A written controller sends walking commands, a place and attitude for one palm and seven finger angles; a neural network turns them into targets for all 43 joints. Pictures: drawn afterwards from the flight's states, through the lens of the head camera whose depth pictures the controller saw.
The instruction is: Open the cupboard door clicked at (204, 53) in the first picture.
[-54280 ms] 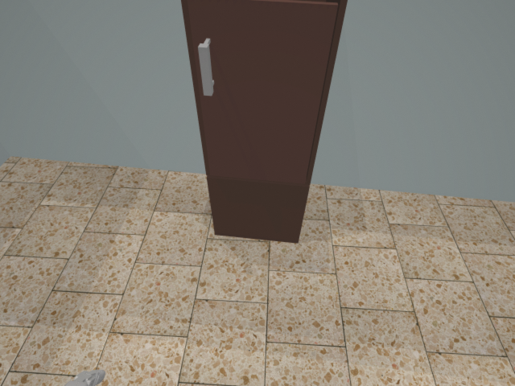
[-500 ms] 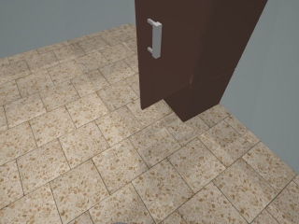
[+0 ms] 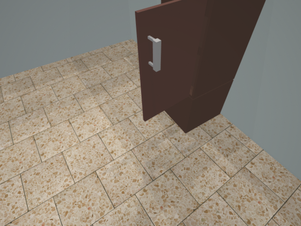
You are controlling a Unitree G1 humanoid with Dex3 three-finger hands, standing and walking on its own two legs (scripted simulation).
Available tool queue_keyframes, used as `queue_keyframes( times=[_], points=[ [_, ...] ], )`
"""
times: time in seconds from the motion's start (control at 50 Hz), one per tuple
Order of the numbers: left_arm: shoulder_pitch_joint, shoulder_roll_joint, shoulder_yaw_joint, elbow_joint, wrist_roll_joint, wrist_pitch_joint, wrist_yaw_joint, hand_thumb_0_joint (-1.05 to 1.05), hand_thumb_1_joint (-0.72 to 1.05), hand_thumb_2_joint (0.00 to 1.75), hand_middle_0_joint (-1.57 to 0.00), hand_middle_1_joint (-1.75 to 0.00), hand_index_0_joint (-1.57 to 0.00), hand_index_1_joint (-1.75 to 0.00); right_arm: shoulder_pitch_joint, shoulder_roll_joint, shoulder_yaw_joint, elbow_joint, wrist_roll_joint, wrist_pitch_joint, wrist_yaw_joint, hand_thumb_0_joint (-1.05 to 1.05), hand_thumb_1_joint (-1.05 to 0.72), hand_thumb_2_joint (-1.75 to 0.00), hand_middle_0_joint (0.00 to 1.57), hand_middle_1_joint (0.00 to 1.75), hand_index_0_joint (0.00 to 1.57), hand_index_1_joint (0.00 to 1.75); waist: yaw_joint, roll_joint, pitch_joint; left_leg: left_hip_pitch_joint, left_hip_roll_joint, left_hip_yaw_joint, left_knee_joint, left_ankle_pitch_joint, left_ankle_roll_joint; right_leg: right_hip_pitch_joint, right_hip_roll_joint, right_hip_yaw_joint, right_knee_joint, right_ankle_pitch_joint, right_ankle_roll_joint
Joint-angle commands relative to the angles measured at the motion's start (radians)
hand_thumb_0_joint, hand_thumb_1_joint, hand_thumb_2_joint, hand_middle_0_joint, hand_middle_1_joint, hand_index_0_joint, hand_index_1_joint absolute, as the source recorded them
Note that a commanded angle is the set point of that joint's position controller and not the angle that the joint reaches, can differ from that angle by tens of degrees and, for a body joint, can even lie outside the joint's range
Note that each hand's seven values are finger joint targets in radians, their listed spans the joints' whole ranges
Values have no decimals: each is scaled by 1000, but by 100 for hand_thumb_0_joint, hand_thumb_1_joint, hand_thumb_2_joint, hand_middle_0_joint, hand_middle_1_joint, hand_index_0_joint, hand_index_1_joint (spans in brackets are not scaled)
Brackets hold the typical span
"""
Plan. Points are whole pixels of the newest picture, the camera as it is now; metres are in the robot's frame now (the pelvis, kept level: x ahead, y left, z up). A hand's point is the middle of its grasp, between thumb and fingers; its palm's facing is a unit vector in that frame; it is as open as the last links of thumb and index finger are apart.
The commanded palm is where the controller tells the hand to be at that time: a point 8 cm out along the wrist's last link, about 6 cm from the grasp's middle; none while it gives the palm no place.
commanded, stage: let the arm hang, fingers relaxed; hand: left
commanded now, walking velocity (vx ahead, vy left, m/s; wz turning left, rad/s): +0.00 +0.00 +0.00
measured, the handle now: (153, 53) +0.72 +0.03 +0.08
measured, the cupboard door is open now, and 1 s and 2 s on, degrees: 94 94 94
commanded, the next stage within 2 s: look to check the result in 0.22 s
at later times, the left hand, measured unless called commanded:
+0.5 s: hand out of the picture +0.10 +0.25 -0.15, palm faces -0.01 -0.94 -0.34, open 7.4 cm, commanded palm none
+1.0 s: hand out of the picture +0.14 +0.25 -0.15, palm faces -0.02 -0.94 -0.35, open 7.4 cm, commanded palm none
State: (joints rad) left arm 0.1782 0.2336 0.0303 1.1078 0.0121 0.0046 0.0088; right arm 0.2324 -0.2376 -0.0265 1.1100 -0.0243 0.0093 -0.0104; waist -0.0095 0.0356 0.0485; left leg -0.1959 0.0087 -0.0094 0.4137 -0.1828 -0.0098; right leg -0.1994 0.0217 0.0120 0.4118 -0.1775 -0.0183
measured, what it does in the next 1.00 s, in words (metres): stands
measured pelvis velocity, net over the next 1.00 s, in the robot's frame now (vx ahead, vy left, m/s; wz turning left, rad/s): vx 0.05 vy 0.00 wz -0.01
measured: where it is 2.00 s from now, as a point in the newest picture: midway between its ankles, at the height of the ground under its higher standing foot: outside the picture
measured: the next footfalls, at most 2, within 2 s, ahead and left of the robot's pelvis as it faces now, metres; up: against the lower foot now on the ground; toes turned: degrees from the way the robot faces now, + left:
none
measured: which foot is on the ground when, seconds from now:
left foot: down 0.00-1.00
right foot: down 0.00-1.00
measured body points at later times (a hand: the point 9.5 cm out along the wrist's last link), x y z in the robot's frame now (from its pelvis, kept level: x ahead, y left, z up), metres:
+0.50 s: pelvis +0.02 +0.01 +0.00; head +0.05 -0.01 +0.45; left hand +0.10 +0.30 -0.13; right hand +0.09 -0.28 -0.15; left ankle +0.03 +0.13 -0.74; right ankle +0.03 -0.11 -0.74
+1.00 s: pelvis +0.05 +0.00 +0.01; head +0.07 -0.01 +0.45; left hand +0.14 +0.29 -0.12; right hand +0.13 -0.30 -0.14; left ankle +0.03 +0.13 -0.74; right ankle +0.03 -0.11 -0.74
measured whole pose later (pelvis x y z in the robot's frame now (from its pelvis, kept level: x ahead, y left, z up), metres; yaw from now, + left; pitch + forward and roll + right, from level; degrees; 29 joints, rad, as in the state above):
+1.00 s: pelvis +0.05 +0.00 +0.01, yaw +0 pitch -1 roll +0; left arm 0.08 0.32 0.01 1.11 0.01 -0.02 0.00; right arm 0.09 -0.34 -0.01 1.11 -0.02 -0.01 0.00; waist -0.01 0.02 0.06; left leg -0.09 0.01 0.00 0.31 -0.20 -0.01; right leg -0.11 0.02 0.02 0.33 -0.20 -0.02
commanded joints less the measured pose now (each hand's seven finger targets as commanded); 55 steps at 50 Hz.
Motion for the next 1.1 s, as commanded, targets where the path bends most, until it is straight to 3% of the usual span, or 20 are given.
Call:
queue_keyframes(
  times=[0.0,0.24,0.32,0.4,0.9,1.08],
  points=[
    [-19,189,36,-42,1,-26,12,0,90,90,-20,-30,-20,-30,0,-152,-25,-42,0,-18,-10,0,-90,-90,20,30,20,30,5,-12,3,-17,85,-81,-97,-40,41,-16,-108,109,-113,-104,-41],
    [-73,228,34,-39,0,-33,8,0,90,90,-20,-30,-20,-30,-66,-210,-27,-38,3,-29,-8,0,-90,-90,20,30,20,30,4,-1,-38,23,99,-93,-122,29,39,31,-115,102,-100,-3,-35],
    [-83,244,34,-39,1,-35,6,0,90,90,-20,-30,-20,-30,-89,-226,-29,-42,4,-28,-6,0,-90,-90,20,30,20,30,2,-27,-47,41,98,-89,-119,33,40,31,-121,104,-113,-2,-34],
    [-94,260,32,-41,0,-41,7,0,90,90,-20,-30,-20,-30,-107,-248,-30,-47,7,-30,-6,0,-90,-90,20,30,20,30,0,-35,-90,82,101,-83,-105,110,38,56,-127,101,-106,95,-32],
    [-123,306,27,-51,-1,-49,10,0,90,90,-20,-30,-20,-30,-166,-294,-23,-60,9,-31,-6,0,-90,-90,20,30,20,30,-1,-31,-119,156,114,-62,-110,253,27,116,-137,97,-107,292,-29],
    [-127,307,25,-52,-4,-47,9,0,90,90,-20,-30,-20,-30,-158,-296,-21,-55,8,-31,-7,0,-90,-90,20,30,20,30,-2,-38,-101,149,112,-62,-122,225,24,118,-136,103,-116,277,-30]
  ],
)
